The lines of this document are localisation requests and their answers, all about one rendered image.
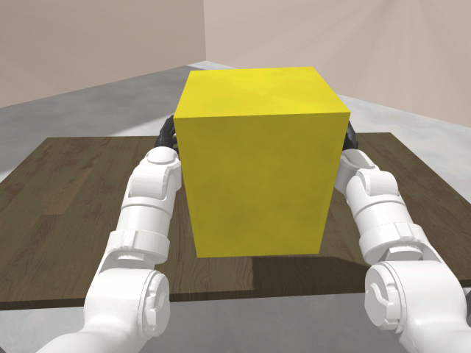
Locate right robot forearm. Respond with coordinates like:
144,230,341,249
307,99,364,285
334,149,467,319

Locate right robot upper arm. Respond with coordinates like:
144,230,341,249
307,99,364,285
364,260,471,353

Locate left robot upper arm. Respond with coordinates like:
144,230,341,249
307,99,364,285
36,268,170,353

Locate left robot hand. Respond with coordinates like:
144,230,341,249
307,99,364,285
154,115,179,154

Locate carton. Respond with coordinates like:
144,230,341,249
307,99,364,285
173,67,351,258

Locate left robot forearm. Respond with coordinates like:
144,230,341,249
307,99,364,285
83,146,181,325

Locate right robot hand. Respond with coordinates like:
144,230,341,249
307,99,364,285
342,121,358,151

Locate table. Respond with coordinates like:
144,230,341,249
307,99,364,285
0,132,471,353

